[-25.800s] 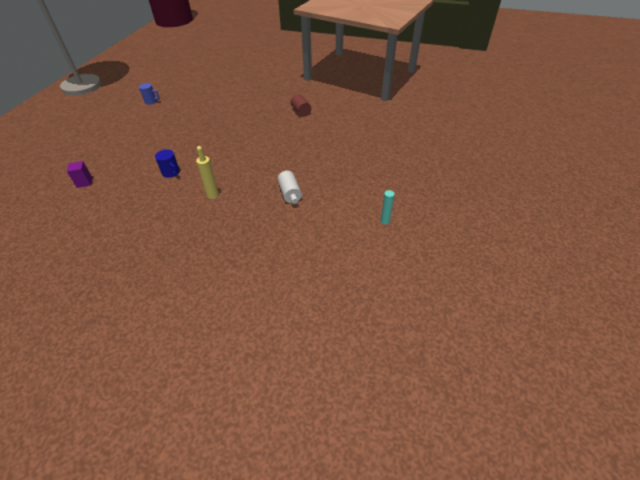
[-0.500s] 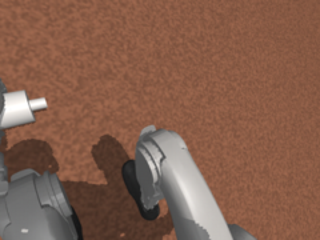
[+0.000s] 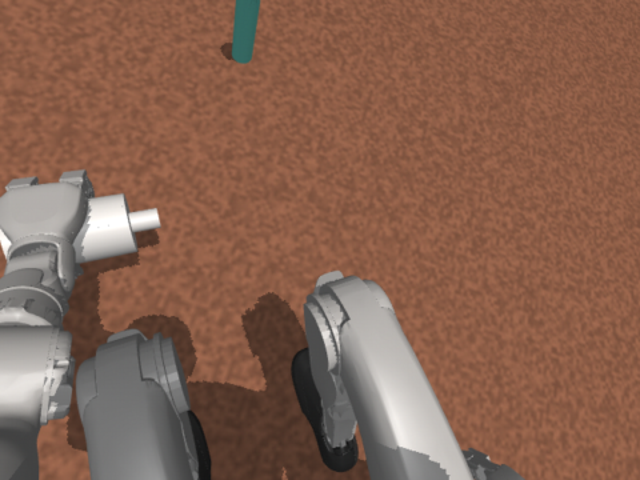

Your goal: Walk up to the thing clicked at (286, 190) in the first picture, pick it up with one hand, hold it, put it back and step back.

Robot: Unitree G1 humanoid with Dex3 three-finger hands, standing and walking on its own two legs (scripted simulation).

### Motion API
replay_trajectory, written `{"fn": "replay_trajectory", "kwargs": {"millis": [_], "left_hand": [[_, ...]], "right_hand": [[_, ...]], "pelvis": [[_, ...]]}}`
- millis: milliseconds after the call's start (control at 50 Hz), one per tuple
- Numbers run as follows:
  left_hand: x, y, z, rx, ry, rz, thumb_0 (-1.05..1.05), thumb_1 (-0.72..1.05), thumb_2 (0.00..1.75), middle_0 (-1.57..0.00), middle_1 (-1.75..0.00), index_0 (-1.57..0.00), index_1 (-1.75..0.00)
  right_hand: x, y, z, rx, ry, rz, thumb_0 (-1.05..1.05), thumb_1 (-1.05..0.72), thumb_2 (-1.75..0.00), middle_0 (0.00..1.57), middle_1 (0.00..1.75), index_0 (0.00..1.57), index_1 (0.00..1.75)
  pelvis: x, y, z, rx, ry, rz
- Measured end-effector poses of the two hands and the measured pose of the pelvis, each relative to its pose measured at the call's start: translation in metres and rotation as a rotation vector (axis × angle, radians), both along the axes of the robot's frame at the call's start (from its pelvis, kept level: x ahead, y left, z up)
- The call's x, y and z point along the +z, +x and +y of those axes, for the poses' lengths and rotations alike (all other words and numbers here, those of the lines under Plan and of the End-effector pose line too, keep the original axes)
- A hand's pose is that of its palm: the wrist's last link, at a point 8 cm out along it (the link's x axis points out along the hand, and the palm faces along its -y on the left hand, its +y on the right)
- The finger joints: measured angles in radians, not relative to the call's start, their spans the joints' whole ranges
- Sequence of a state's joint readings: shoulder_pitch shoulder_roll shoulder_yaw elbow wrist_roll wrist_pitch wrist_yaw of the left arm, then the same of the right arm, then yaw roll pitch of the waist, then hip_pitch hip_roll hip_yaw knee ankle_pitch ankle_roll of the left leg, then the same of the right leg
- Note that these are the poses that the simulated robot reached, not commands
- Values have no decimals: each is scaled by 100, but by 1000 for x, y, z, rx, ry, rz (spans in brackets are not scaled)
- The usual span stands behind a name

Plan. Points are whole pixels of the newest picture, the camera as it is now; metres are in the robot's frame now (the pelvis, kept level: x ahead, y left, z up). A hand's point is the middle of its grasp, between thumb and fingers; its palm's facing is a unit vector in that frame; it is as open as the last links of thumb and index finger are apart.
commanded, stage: settle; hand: left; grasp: from above
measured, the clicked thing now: (90, 229) +0.47 +0.21 -0.21
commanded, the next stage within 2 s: lift in 0.28 s
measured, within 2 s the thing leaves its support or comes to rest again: neither
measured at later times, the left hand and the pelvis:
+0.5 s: hand (46, 232) +0.45 +0.23 -0.12, palm faces -0.44 -0.03 -0.90, open 11.4 cm; pelvis +0.00 -0.01 +0.03, yaw +5 degrees
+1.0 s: hand out of the picture +0.38 +0.25 +0.00, palm faces -0.46 -0.06 -0.89, open 11.4 cm; pelvis +0.00 +0.00 +0.12, yaw +7 degrees
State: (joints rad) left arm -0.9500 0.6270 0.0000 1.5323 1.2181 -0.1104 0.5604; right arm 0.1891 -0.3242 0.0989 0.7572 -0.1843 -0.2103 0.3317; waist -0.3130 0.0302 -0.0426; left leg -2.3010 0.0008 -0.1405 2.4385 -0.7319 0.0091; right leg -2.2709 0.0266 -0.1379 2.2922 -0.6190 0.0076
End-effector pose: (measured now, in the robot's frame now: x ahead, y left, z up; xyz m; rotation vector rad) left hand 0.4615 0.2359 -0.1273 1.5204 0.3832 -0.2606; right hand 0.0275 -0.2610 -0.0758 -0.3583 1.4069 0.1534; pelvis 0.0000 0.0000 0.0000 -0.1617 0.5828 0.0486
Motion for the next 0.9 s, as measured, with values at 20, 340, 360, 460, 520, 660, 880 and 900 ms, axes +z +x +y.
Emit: {"fn": "replay_trajectory", "kwargs": {"millis": [20, 340, 360, 460, 520, 660, 880, 900], "left_hand": [[4, -2, 0, 3, 0, 5, 0, -24, 80, -47, -88, -44, -87], [42, -8, -5, -65, -6, 45, 0, -22, 79, -52, -76, -49, -76], [44, -8, -5, -64, -1, 44, 0, -22, 79, -52, -75, -49, -75], [55, -6, -2, -41, 11, 46, -1, -21, 78, -53, -72, -51, -72], [64, -8, -1, -9, -2, 48, -1, -20, 75, -54, -71, -51, -71], [90, -16, 2, 5, -24, 79, -1, -18, 71, -56, -68, -53, -68], [146, -52, 13, -20, -15, 78, -1, -18, 70, -57, -66, -54, -67], [152, -55, 13, -17, -16, 77, -1, -18, 70, -57, -66, -55, -67]], "right_hand": [[0, 2, -1, -5, -3, -8, 0, -93, -91, 20, 30, 20, 30], [6, 20, -14, -55, -99, -25, 0, -92, -91, 20, 30, 20, 30], [6, 21, -14, -58, -101, -25, 0, -92, -91, 20, 30, 20, 30], [8, 27, -12, -70, -100, -29, 0, -92, -91, 20, 30, 20, 30], [9, 28, -11, -82, -98, -30, 0, -92, -91, 20, 30, 20, 30], [18, 33, -10, -121, -99, -49, 0, -92, -91, 20, 30, 20, 30], [54, 55, -9, -151, -114, -118, 0, -92, -91, 20, 30, 20, 30], [59, 58, -9, -152, -114, -128, 0, -92, -91, 20, 30, 20, 30]], "pelvis": [[2, -1, 0, 2, 4, 3], [21, -3, -4, 35, 47, 29], [22, -2, -5, 36, 49, 32], [31, -2, -5, 39, 60, 41], [36, -2, -5, 41, 64, 46], [51, -3, -4, 46, 69, 41], [91, -5, -2, 56, 77, 29], [96, -5, -2, 57, 79, 26]]}}
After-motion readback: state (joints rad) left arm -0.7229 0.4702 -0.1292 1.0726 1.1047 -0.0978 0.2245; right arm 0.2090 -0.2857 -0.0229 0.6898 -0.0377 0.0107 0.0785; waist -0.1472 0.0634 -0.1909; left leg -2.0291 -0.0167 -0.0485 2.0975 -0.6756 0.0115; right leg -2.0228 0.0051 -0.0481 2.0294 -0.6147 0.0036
